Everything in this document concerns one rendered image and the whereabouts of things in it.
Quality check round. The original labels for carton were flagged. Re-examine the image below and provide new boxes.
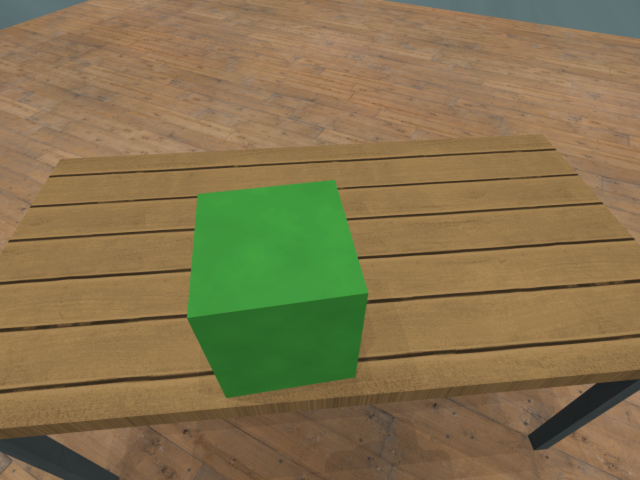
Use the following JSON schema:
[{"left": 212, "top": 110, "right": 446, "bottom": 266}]
[{"left": 187, "top": 180, "right": 368, "bottom": 398}]

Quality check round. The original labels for table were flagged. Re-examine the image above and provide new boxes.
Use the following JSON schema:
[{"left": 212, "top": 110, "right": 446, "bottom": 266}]
[{"left": 0, "top": 134, "right": 640, "bottom": 480}]

